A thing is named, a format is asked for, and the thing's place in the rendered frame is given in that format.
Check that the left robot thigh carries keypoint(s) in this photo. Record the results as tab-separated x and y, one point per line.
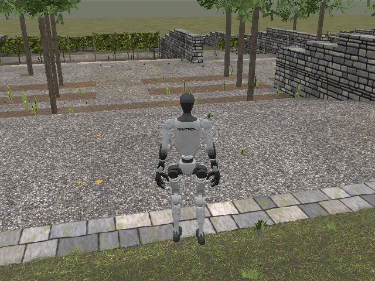
174	178

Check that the left robot upper arm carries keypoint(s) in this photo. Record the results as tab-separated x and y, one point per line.
167	134

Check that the right robot hand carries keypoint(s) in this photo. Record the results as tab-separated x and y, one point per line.
216	178

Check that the robot right forearm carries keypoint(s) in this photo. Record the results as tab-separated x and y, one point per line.
213	159

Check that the robot left forearm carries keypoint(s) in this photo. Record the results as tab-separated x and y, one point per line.
161	160

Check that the right robot thigh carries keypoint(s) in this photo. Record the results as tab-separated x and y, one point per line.
200	178

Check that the left robot hand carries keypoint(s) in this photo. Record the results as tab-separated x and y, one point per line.
159	180

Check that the right robot upper arm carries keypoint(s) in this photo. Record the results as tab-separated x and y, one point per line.
205	123

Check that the robot thigh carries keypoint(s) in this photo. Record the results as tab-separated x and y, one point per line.
174	178
200	178

